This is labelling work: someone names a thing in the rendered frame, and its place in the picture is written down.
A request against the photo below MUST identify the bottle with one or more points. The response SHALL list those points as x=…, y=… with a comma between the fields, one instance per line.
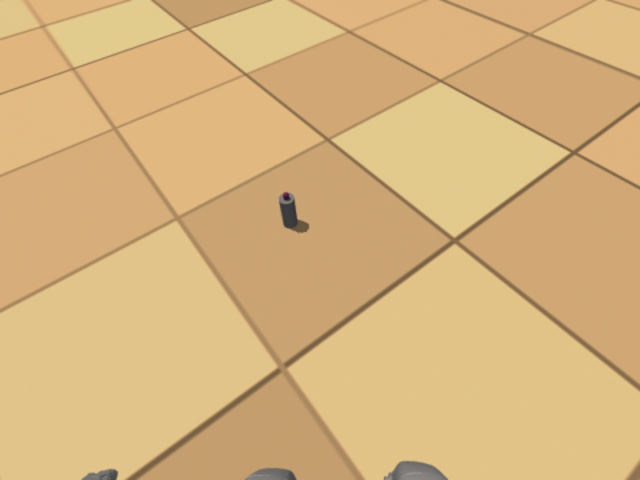
x=288, y=210

